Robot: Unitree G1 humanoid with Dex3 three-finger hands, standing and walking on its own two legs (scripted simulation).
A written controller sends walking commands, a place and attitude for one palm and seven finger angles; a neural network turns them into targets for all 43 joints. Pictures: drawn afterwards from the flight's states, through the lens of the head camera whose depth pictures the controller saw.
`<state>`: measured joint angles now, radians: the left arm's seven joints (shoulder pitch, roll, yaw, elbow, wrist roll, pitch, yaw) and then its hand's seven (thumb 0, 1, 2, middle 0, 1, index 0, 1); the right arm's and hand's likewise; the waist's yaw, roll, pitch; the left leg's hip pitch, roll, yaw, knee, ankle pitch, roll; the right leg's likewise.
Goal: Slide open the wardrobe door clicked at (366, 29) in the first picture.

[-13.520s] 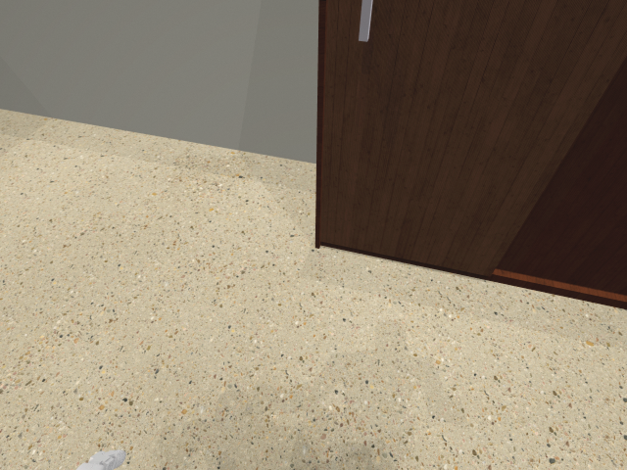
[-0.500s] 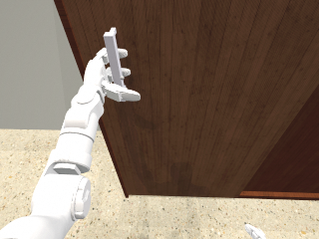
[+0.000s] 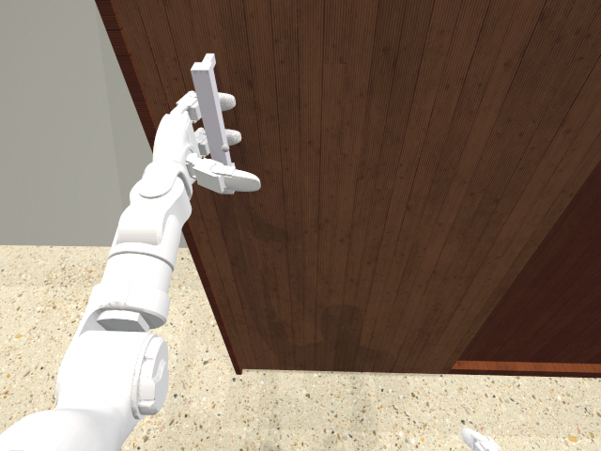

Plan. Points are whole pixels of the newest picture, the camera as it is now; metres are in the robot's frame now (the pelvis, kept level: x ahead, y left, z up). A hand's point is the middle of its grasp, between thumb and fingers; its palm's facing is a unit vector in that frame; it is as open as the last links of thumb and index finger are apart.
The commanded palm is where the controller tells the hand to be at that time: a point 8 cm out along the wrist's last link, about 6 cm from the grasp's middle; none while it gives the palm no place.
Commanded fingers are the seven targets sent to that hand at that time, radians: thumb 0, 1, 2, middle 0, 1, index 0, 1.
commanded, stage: grip the handle and tug to test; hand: left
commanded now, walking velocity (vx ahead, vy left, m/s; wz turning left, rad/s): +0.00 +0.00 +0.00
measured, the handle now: (219, 128) +0.49 +0.13 +0.20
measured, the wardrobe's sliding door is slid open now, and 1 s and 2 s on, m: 0.00 0.00 0.00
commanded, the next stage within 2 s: tug the door sideways, standing still in 1.36 s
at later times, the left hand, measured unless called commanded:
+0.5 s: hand (222, 148) +0.43 +0.11 +0.21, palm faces -0.02 -1.00 +0.01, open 7.7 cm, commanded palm +0.40 +0.17 +0.21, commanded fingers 0.00 0.85 0.88 -0.44 -1.39 -0.44 -1.39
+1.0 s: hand (226, 149) +0.43 +0.11 +0.21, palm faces +0.00 -1.00 +0.01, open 6.0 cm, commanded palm +0.39 +0.16 +0.21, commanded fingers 0.00 0.90 0.90 -0.45 -1.40 -0.45 -1.40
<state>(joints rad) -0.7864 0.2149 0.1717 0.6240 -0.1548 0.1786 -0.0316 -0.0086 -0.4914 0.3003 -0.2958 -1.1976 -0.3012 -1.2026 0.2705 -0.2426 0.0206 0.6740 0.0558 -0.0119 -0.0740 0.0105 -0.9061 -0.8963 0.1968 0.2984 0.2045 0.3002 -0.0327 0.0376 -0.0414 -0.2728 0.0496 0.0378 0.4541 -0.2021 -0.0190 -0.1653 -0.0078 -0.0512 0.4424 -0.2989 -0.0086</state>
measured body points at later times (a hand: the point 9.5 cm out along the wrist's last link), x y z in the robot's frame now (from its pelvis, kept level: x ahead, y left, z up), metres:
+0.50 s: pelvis +0.00 +0.00 +0.00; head -0.01 -0.01 +0.45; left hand +0.43 +0.17 +0.21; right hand +0.13 -0.24 -0.11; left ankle +0.02 +0.14 -0.74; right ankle -0.04 -0.11 -0.74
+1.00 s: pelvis +0.01 +0.00 +0.00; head +0.00 -0.02 +0.45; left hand +0.43 +0.16 +0.21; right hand +0.14 -0.25 -0.10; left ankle +0.02 +0.14 -0.74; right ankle -0.04 -0.11 -0.74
